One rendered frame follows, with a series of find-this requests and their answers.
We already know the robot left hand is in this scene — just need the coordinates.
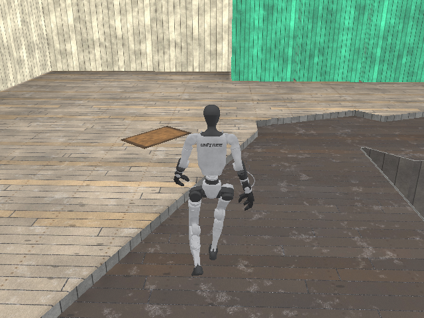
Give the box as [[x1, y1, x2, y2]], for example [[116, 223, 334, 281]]
[[174, 175, 189, 186]]

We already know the left robot forearm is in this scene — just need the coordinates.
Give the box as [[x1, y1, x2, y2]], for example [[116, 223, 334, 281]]
[[175, 158, 185, 178]]

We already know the robot right thigh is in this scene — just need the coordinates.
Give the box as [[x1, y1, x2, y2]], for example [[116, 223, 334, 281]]
[[214, 184, 234, 221]]

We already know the right robot forearm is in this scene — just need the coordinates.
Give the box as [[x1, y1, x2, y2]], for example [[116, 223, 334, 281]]
[[237, 161, 252, 193]]

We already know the robot head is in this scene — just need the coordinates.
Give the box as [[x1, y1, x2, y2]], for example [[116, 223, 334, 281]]
[[200, 105, 223, 136]]

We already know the left robot upper arm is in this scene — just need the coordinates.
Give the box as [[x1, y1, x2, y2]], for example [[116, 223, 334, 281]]
[[179, 133, 198, 168]]

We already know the right robot upper arm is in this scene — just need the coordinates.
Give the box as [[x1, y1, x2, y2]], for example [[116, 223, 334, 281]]
[[225, 133, 243, 171]]

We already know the robot right hand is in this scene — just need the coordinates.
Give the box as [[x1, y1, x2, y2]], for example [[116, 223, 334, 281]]
[[238, 192, 254, 211]]

